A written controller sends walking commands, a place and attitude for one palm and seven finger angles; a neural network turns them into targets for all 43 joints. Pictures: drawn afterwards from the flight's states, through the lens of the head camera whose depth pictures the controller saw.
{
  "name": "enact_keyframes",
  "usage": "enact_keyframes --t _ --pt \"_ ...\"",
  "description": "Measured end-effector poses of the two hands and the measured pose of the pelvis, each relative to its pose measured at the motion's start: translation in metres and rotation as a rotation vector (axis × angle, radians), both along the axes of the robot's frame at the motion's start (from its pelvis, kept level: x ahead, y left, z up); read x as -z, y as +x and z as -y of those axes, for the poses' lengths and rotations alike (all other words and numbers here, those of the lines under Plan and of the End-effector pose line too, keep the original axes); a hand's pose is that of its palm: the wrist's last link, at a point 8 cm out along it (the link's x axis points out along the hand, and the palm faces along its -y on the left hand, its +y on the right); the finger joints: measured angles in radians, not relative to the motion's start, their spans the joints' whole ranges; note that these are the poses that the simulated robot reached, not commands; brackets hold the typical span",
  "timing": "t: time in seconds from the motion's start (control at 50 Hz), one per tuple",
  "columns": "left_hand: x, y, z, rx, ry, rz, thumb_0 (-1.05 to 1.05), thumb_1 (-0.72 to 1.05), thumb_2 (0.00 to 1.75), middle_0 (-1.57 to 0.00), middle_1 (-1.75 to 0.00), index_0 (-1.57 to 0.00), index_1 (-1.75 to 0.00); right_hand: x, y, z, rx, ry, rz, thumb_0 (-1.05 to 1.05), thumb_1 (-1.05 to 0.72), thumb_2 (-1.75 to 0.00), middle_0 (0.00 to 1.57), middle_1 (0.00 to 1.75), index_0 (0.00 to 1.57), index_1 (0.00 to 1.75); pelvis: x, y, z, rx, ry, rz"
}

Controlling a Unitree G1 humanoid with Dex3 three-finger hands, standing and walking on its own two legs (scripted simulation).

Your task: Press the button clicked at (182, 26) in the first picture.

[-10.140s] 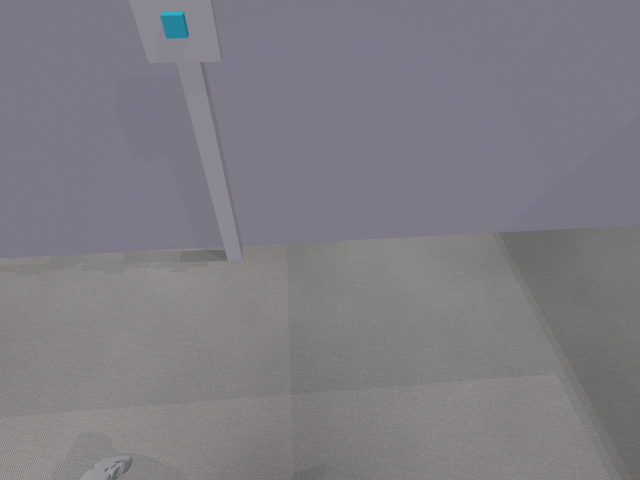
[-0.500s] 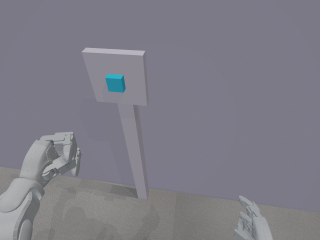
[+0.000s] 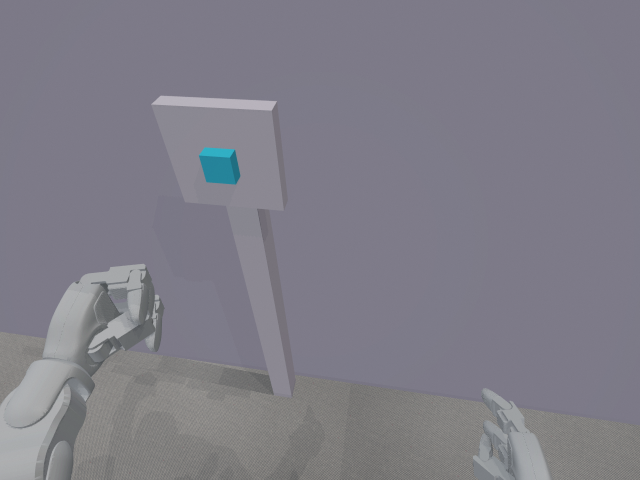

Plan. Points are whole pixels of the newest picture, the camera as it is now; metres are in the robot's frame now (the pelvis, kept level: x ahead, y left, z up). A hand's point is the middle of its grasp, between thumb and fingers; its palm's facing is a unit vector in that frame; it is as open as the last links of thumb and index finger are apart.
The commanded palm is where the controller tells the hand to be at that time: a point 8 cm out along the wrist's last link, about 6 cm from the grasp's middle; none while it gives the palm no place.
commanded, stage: aim a knuckle at the button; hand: left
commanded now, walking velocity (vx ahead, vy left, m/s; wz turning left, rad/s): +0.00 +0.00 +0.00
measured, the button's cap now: (221, 164) +0.52 +0.21 +0.15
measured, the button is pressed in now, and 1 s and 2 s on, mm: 0 0 0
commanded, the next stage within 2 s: press the button with the knuckle in 1.80 s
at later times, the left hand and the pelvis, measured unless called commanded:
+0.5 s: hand (180, 275) +0.32 +0.21 +0.12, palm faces -0.04 -1.00 -0.03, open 3.1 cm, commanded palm +0.30 +0.26 +0.13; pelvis +0.01 +0.01 +0.00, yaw -1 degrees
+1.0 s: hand (215, 226) +0.41 +0.19 +0.12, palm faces -0.05 -1.00 -0.01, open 3.1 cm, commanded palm +0.38 +0.24 +0.12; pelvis +0.01 +0.02 +0.00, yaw -2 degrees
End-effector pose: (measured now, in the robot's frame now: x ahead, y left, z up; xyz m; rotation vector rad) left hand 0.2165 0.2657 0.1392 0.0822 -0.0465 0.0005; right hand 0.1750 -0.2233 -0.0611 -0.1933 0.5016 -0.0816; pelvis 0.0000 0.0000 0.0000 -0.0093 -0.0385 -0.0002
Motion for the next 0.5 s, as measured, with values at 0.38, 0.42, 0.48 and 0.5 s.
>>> enact_keyframes --t 0.38,0.42,0.48,0.5 --pt "0.008 0.071 -0.001 0.028 -0.043 -0.006 0.01 0.89 0.9 -1.3 -1.5 -1.3 -1.5 0.01 -0.016 0.014 0.08 -0.024 -0.089 0.01 -0.9 -0.9 0.2 0.3 0.2 0.3 0.0 0.009 -0.005 0.023 0.006 -0.038" --pt "0.011 0.075 -0.001 0.032 -0.047 -0.02 0.01 0.89 0.9 -1.3 -1.5 -1.3 -1.5 0.01 -0.017 0.013 0.083 -0.024 -0.098 0.01 -0.9 -0.9 0.2 0.3 0.2 0.3 0.0 0.009 -0.007 0.024 0.006 -0.042" --pt "0.017 0.08 0.0 0.034 -0.052 -0.045 0.01 0.9 0.9 -1.3 -1.5 -1.3 -1.5 0.012 -0.018 0.011 0.086 -0.025 -0.112 0.01 -0.9 -0.9 0.2 0.3 0.2 0.3 0.0 0.009 -0.009 0.023 0.005 -0.045" --pt "0.019 0.082 0.001 0.035 -0.052 -0.049 0.01 0.9 0.9 -1.3 -1.5 -1.3 -1.5 0.012 -0.018 0.009 0.086 -0.025 -0.116 0.01 -0.9 -0.9 0.2 0.3 0.2 0.3 0.0 0.009 -0.01 0.023 0.005 -0.046"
